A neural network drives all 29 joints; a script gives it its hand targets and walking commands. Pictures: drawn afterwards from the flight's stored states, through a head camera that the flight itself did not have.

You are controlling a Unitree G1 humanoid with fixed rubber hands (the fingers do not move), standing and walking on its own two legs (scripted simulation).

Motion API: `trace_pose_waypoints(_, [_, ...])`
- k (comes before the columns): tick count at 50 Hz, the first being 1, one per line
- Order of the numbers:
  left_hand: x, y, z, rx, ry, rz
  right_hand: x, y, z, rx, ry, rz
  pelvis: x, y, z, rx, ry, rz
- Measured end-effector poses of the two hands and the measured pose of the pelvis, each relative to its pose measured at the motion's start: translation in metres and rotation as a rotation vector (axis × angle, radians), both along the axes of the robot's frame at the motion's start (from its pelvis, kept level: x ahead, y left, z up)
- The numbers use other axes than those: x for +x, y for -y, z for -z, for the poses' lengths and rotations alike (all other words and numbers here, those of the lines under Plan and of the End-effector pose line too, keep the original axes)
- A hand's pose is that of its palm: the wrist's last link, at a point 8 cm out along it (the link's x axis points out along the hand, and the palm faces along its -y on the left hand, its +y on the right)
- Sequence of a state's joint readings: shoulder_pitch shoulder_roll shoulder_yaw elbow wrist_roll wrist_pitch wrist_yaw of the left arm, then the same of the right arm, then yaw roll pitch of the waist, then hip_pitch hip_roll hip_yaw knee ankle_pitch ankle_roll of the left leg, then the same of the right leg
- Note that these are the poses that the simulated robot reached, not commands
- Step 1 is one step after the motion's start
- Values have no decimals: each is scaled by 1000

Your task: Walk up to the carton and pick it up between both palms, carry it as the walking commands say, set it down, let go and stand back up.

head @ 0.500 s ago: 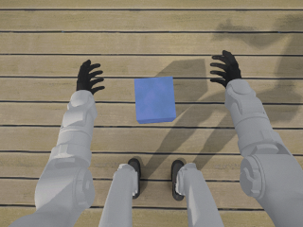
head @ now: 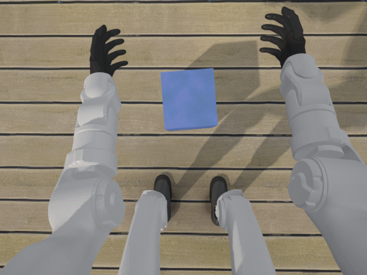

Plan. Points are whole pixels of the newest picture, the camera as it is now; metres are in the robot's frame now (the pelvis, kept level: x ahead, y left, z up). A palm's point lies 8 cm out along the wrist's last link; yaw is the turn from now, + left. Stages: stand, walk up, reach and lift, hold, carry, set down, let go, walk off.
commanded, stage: reach and lift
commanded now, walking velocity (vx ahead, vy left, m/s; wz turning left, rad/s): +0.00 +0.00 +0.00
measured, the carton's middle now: (188, 103) +0.50 +0.01 -0.55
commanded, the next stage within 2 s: none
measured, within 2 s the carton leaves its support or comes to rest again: neither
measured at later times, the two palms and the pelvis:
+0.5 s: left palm (128, 89) +0.50 +0.17 -0.28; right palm (262, 79) +0.52 -0.19 -0.28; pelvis -0.03 +0.00 -0.15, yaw +1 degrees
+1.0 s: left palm (140, 100) +0.49 +0.16 -0.43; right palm (245, 91) +0.51 -0.18 -0.42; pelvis -0.05 +0.00 -0.25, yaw +1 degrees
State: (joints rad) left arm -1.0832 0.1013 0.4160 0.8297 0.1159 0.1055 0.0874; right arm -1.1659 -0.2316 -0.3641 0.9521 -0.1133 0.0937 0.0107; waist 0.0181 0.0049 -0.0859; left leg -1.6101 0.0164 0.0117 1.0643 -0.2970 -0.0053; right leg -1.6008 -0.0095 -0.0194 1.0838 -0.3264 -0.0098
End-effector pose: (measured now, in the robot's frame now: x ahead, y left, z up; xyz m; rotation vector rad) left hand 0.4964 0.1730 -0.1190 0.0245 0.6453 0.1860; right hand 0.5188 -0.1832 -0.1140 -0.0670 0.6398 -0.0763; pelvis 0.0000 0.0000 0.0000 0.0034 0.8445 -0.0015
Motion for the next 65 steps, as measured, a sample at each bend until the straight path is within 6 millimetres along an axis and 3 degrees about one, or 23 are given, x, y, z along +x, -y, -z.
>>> trace_pose_waypoints(6, [0, 0, 33, 1, -6, -11, -2, -2, 35, 0, -13, 10, -8, 0, 33, 0, -20, -3])
trace_pose_waypoints(20, [1, 2, 134, 7, -4, -21, -3, 4, 137, -12, -7, 37, -27, 0, 127, 1, -21, -9])
trace_pose_waypoints(29, [2, 5, 185, 1, -20, -22, -2, 2, 188, -12, -20, 38, -38, 1, 173, 6, 0, -1])
trace_pose_waypoints(50, [-3, 9, 306, -11, -86, 13, -6, -6, 306, -11, -77, 20, -53, 1, 253, 13, 131, -1])
trace_pose_waypoints(62, [-5, 10, 364, -5, -125, 27, -11, -10, 367, -2, -111, 4, -56, 0, 288, 17, 209, 0])
trace_pose_waypoints(65, [-1, 7, 368, 2, -122, 23, -11, -11, 375, 2, -105, 7, -56, 0, 292, 17, 240, -4])
